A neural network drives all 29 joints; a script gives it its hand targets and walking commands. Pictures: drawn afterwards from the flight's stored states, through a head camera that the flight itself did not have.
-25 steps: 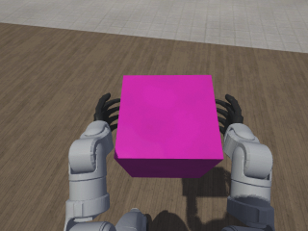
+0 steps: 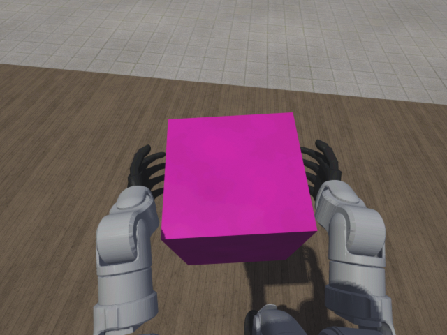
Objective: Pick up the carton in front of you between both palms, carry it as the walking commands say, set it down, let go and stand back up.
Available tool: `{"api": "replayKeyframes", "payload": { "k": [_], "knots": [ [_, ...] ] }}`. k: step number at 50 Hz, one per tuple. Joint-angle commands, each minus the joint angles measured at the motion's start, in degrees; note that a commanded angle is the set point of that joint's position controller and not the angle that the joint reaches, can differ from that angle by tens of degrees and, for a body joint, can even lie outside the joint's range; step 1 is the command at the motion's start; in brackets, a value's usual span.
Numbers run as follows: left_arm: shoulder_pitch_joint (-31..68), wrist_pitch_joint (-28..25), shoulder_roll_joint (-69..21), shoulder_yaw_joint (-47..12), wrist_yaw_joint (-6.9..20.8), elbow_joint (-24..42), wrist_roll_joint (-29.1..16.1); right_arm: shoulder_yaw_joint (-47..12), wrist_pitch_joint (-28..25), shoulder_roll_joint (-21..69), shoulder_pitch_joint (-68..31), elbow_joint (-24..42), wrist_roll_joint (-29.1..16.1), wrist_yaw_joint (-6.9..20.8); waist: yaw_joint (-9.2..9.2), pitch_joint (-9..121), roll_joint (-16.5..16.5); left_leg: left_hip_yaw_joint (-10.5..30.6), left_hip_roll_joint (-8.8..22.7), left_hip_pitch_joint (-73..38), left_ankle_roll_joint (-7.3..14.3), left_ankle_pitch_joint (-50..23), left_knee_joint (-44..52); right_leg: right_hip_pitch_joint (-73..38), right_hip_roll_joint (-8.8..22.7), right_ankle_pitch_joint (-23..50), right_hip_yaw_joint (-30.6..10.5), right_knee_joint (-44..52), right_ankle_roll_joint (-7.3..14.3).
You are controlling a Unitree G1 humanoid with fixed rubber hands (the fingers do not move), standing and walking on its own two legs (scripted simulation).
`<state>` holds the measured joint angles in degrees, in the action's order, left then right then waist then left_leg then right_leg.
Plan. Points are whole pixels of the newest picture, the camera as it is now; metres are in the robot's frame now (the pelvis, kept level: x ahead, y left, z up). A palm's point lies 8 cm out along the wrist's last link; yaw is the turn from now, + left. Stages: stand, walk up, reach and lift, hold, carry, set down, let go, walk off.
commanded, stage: carry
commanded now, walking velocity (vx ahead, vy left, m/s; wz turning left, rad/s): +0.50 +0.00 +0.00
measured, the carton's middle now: (234, 198) +0.35 -0.01 +0.03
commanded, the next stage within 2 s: none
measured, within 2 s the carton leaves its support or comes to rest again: neither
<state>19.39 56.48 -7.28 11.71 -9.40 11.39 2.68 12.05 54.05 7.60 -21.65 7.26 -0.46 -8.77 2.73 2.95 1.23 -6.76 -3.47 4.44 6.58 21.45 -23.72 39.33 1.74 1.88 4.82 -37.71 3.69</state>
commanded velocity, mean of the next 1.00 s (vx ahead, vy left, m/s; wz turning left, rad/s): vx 0.50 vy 0.00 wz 0.00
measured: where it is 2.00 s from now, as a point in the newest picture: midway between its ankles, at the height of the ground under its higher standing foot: (219, 139)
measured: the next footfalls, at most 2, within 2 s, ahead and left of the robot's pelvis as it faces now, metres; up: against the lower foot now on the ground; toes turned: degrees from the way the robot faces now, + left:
right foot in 0.10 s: +0.25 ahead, -0.07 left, -0.03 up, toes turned -5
left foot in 0.56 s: +0.57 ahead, +0.10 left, -0.05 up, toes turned +7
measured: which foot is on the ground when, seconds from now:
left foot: down 0.00-0.10, up 0.12-0.54, down 0.56-1.00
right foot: up 0.00-0.08, down 0.10-0.56, up 0.58-1.00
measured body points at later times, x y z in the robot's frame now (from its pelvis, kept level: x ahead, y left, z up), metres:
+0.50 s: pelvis +0.35 +0.00 -0.03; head +0.37 +0.00 +0.42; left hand +0.68 +0.17 +0.07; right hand +0.70 -0.14 +0.07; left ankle +0.49 +0.13 -0.74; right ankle +0.21 -0.06 -0.75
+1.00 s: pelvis +0.71 +0.00 -0.06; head +0.72 +0.00 +0.39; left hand +1.05 +0.15 +0.05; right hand +1.05 -0.16 +0.05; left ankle +0.53 +0.09 -0.77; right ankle +0.85 -0.08 -0.78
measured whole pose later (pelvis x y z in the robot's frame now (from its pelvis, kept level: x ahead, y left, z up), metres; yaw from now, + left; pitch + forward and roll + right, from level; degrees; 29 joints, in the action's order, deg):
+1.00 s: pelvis +0.71 +0.00 -0.06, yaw +1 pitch +5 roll +1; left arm 20.8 57.4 -6.3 12.4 -9.1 9.6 2.8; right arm 11.2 56.1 7.2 -23.5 6.1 0.7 -9.6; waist 2.9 5.4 1.1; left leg -6.3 -0.7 3.2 2.3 26.5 -29.5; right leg 32.9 0.9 5.3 6.6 -28.6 4.6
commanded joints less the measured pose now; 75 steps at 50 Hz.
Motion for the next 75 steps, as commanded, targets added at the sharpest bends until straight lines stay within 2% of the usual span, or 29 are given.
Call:
{"api": "replayKeyframes", "payload": {
  "k": [1, 2, 3, 4, 6, 9, 13, 19, 22, 24, 25, 26, 28, 29, 31, 33, 38, 45, 48, 49, 50, 51, 52, 55, 60, 70, 73, 74, 75],
  "knots": [
    [30.68, 0.02, -35.41, -36.10, -0.32, 3.25, -11.60, -34.42, 2.48, 35.44, -26.36, 4.13, -9.28, 0.91, -3.33, 22.28, -9.33, 0.37, 8.24, -10.50, -1.78, -56.06, -19.61, -23.05, -5.91, 7.80, 7.51, 15.24, 2.29],
    [29.53, 0.54, -34.73, -34.53, -0.52, 0.76, -9.56, -34.16, 2.84, 34.23, -27.60, 3.47, -8.99, 0.65, -5.98, 23.72, -4.99, -0.16, 7.67, -1.72, -3.00, -47.00, -28.70, -34.10, -3.22, 10.44, 5.31, 15.44, 2.29],
    [26.82, 1.12, -32.97, -32.06, -0.67, -1.05, -8.55, -34.24, 3.51, 33.85, -29.06, 4.12, -9.14, 0.46, -8.26, 25.29, 3.65, 1.13, 4.40, 14.35, -3.98, -25.00, -41.01, -48.75, 5.51, 23.25, -5.84, 9.38, 5.58],
    [26.67, 1.85, -31.70, -31.29, -1.01, -2.77, -8.08, -33.32, 4.52, 33.11, -28.03, 2.88, -8.54, 0.22, -7.25, 28.53, 15.01, 3.87, -2.79, 32.46, -4.59, 11.33, -56.18, -60.50, 18.22, 32.10, -28.39, 6.51, 12.34],
    [29.16, 2.36, -33.24, -31.71, -0.75, -1.11, -10.52, -31.22, 5.28, 33.92, -26.92, 1.20, -8.40, -0.33, -6.62, 30.54, 7.55, 10.15, 0.71, 40.76, -2.55, 9.10, -64.86, -57.86, 18.86, 8.84, -34.32, 9.88, 16.01],
    [40.22, 1.25, -43.23, -38.28, 1.49, 2.53, -15.44, -29.93, 4.16, 39.22, -30.37, 1.31, -6.17, 0.18, -6.10, 22.10, -5.65, 9.47, 5.97, 38.51, -2.96, 5.67, -54.35, -40.66, 16.31, -1.22, -25.26, 14.63, 14.31],
    [41.36, 0.11, -46.39, -38.47, 3.25, -2.83, -16.32, -30.75, 2.52, 41.32, -33.17, 0.05, -4.81, 0.86, -5.10, 16.66, 1.79, 6.58, 7.68, 35.25, -4.34, -1.17, -38.25, -30.53, 13.09, -10.34, -19.12, 19.75, 13.31],
    [37.50, -1.06, -43.47, -37.14, 2.76, -1.45, -15.15, -33.56, 1.46, 41.66, -31.82, 1.95, -6.35, 0.78, -7.10, 16.86, 5.59, 1.79, 5.31, 31.76, -3.61, -20.03, -17.82, -37.85, 7.37, 15.26, -6.52, 15.56, 6.00],
    [31.74, -0.56, -40.23, -34.85, 1.90, -2.97, -12.64, -34.51, 2.20, 39.12, -30.85, 3.33, -6.90, 0.27, -8.54, 16.58, 6.17, -2.01, 2.35, 31.32, -2.97, -24.38, -6.38, -46.48, 4.62, 22.31, -3.46, 11.18, 5.29],
    [31.78, 0.11, -38.82, -35.72, 1.48, -2.51, -11.97, -32.46, 2.99, 37.15, -29.19, 1.18, -5.48, 0.12, -7.35, 17.20, 4.68, -5.59, -1.12, 24.28, -2.02, -23.93, -3.57, -46.22, 5.45, 34.83, -3.69, 5.54, 3.64],
    [31.85, 0.54, -38.52, -35.29, 1.35, -2.74, -11.43, -32.49, 3.28, 36.99, -27.94, 1.00, -5.32, 0.17, -3.66, 20.20, 5.38, -4.74, -1.17, 15.34, -1.09, -25.51, 0.60, -44.95, 3.71, 32.50, -0.84, -1.25, 2.44],
    [31.03, 0.97, -39.02, -35.25, 1.38, -2.90, -11.85, -31.51, 3.84, 36.16, -26.85, 0.89, -5.48, 0.30, -1.08, 23.81, 3.11, -2.32, 3.07, 2.79, 0.57, -29.30, 0.99, -36.84, 3.72, 24.02, -0.07, -11.83, 0.77],
    [30.74, 2.17, -38.10, -33.76, 1.15, -4.17, -9.88, -30.99, 4.25, 34.73, -25.80, -1.99, -5.10, -0.15, 2.06, 31.63, -16.75, 32.02, 27.06, -27.87, 12.10, -59.58, -10.05, -2.45, -6.19, -35.67, -2.39, -38.73, -3.43],
    [31.77, 2.23, -37.44, -33.85, 0.64, -3.19, -9.70, -30.74, 4.31, 36.08, -25.89, -3.28, -5.88, -0.22, 3.47, 32.81, -14.67, 38.29, 27.63, -28.52, 14.49, -46.83, -6.36, 6.02, -5.17, -37.14, -6.12, -46.15, -1.09],
    [35.70, 0.98, -43.90, -34.44, 0.86, 0.12, -11.69, -35.70, 3.03, 43.69, -32.22, 3.50, -9.47, 1.03, 2.18, 27.10, -4.36, 28.96, 22.63, -18.60, 9.59, -34.95, -2.83, 7.49, -0.70, -28.49, -7.22, -40.17, -0.89],
    [39.06, -0.31, -45.69, -33.68, 1.21, 0.36, -11.63, -37.24, 2.45, 47.58, -34.90, 2.15, -11.63, 2.70, 0.45, 22.94, -2.35, 23.81, 20.61, -9.93, 6.70, -30.07, 1.42, 3.89, 0.78, -25.79, -6.23, -31.94, -1.03],
    [33.64, -1.71, -43.90, -35.43, 0.73, -1.49, -6.71, -38.36, 0.44, 45.20, -34.61, 2.02, -12.49, 3.84, 0.11, 20.19, -9.86, 14.29, 17.33, -7.25, 5.94, -32.19, 3.13, 3.35, 0.79, -17.49, -2.53, -19.63, -2.02],
    [30.41, -0.60, -38.57, -35.44, 0.17, 0.39, -8.98, -36.85, 1.74, 39.55, -29.89, 2.84, -11.39, 1.97, 2.11, 17.03, -7.62, 5.47, 13.23, -6.66, 2.37, -41.33, 0.63, -8.34, -2.64, 5.74, 3.95, 5.84, 0.67],
    [28.48, 0.82, -35.16, -33.15, 0.35, -0.48, -8.49, -35.78, 3.08, 37.92, -29.78, 2.26, -9.55, 0.97, -1.99, 19.63, -6.62, 1.76, 10.02, -7.13, -1.51, -45.27, -16.08, -21.69, -4.26, 7.64, 5.58, 15.01, 1.91],
    [27.49, 1.35, -35.26, -32.42, 0.38, -1.73, -8.21, -34.92, 3.85, 36.51, -28.58, 1.16, -8.53, 0.70, -5.20, 22.91, -4.18, -0.84, 8.16, -0.55, -3.88, -35.05, -26.68, -33.46, -1.31, 8.04, 2.58, 15.16, 1.74],
    [28.87, 1.57, -33.72, -31.66, 0.40, -1.60, -9.59, -33.89, 4.47, 36.21, -27.33, 0.01, -8.32, 0.41, -6.48, 25.78, 4.23, 0.99, 3.91, 15.56, -4.72, -14.86, -36.74, -48.01, 8.10, 14.56, -10.92, 8.88, 4.54],
    [28.61, 2.10, -31.37, -30.66, -0.18, -3.41, -8.14, -33.22, 5.15, 35.88, -27.34, -0.71, -8.27, 0.14, -6.38, 28.48, 16.86, 4.14, -1.24, 31.26, -5.79, 11.86, -52.15, -56.62, 20.19, 16.85, -32.72, 9.70, 11.82],
    [28.45, 2.16, -33.42, -31.23, -0.18, -2.74, -9.94, -32.70, 5.54, 36.35, -27.54, -0.92, -8.16, -0.17, -5.57, 30.84, 14.58, 8.69, 0.70, 36.99, -3.66, 10.72, -59.02, -57.20, 20.42, 3.95, -35.81, 10.92, 14.24],
    [36.92, 1.05, -42.11, -36.06, 1.50, 1.40, -14.37, -30.98, 4.53, 41.80, -30.72, -0.74, -7.23, 0.03, -6.15, 23.55, -2.27, 8.63, 5.42, 37.92, -3.91, 3.59, -50.96, -42.83, 15.80, 1.28, -25.98, 13.94, 10.61],
    [39.67, -1.54, -46.58, -38.32, 4.04, -0.55, -15.73, -33.90, 1.26, 44.41, -35.02, 0.88, -6.35, 1.10, -5.21, 22.54, 4.53, 6.65, 6.76, 38.35, -4.57, -1.33, -40.41, -39.35, 13.46, -1.95, -19.69, 17.03, 10.24],
    [31.39, -0.13, -37.76, -35.41, 1.98, -1.61, -13.38, -32.36, 3.00, 36.57, -26.58, -0.16, -4.55, -0.54, -8.45, 14.71, 3.17, -3.49, 1.37, 33.51, -2.97, -23.07, -8.48, -46.68, 5.07, 28.90, -4.43, 12.57, 4.00],
    [31.12, 0.66, -38.52, -34.49, 1.81, -1.54, -12.06, -33.24, 3.70, 36.96, -29.50, 3.34, -5.19, -0.06, -4.58, 18.33, 6.69, -6.11, -2.24, 18.41, -1.61, -25.61, -1.08, -45.47, 4.11, 38.86, -2.48, -0.23, 1.56],
    [31.97, 1.16, -37.50, -33.11, 1.68, -3.44, -11.13, -32.61, 4.36, 37.18, -28.92, 0.25, -5.25, 0.13, -2.18, 19.43, 7.09, -5.20, -0.31, 8.53, -0.10, -29.90, -0.95, -38.75, 3.97, 32.07, 0.24, -7.07, -0.69],
    [33.43, 1.17, -39.25, -33.96, 1.60, -2.17, -12.12, -31.86, 4.57, 36.55, -28.13, 0.54, -5.68, 0.35, 1.11, 23.88, 1.09, 2.43, 7.69, -6.35, 2.00, -35.48, -1.82, -27.51, 2.85, 16.93, -0.08, -19.15, -1.59]
  ]
}}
